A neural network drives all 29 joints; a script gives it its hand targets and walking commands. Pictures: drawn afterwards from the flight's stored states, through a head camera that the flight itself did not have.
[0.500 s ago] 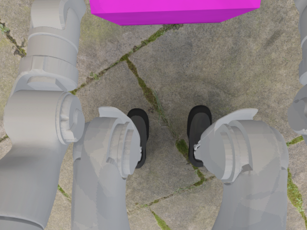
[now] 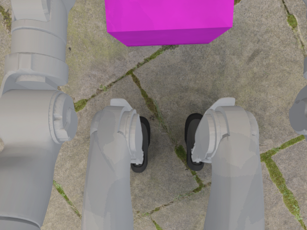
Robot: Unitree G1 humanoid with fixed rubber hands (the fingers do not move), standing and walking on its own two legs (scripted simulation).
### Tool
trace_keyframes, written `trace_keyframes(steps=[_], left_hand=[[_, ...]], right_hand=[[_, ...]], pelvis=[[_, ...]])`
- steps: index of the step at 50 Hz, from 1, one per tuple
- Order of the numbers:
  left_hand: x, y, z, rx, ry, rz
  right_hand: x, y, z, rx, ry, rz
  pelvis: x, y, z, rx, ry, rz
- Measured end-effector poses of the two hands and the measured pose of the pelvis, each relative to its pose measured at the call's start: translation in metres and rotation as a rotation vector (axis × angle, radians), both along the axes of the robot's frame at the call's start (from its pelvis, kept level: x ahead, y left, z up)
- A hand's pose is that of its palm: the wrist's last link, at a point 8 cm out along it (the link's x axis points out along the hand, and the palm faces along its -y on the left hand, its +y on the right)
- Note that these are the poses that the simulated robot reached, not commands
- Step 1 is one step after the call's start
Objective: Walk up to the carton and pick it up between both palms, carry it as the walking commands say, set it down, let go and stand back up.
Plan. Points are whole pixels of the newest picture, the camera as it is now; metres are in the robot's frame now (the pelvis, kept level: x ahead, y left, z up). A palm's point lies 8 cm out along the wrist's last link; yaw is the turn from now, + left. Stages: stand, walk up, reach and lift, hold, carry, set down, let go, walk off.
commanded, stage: set down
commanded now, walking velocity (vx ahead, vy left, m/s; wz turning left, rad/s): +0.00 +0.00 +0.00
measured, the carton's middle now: out of the picture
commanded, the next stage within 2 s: let go in 0.86 s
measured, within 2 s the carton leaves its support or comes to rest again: neither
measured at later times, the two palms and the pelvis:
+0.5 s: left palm out of the picture +0.60 +0.17 +0.06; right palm out of the picture +0.59 -0.26 +0.06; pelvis +0.02 +0.00 +0.14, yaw -1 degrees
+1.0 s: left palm out of the picture +0.57 +0.19 +0.15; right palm out of the picture +0.56 -0.27 +0.15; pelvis +0.00 +0.00 +0.24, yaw -3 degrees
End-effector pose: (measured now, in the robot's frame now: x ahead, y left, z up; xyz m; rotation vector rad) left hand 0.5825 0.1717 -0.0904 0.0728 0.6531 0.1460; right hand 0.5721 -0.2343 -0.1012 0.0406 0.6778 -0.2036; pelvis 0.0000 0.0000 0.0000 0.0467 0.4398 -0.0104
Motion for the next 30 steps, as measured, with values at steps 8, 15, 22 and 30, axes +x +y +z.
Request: trace_keyframes(steps=[8, 15, 22, 30], left_hand=[[0.009, -0.007, 0.032, 0.009, 0.011, -0.024], [0.018, -0.002, 0.089, 0.033, -0.009, -0.026], [0.017, 0.001, 0.131, 0.036, 0.020, -0.037], [0.007, 0.007, 0.173, 0.039, 0.033, -0.032]], right_hand=[[0.012, -0.007, 0.039, -0.018, -0.021, -0.005], [0.018, -0.017, 0.099, -0.028, -0.045, -0.003], [0.020, -0.021, 0.146, -0.007, -0.040, 0.010], [0.013, -0.028, 0.193, -0.012, -0.038, 0.007]], pelvis=[[0.005, -0.001, 0.034, 0.003, 0.029, -0.008], [0.009, -0.001, 0.073, 0.001, 0.014, -0.017], [0.014, -0.002, 0.121, 0.005, 0.012, -0.025], [0.017, -0.003, 0.166, 0.005, -0.012, -0.031]])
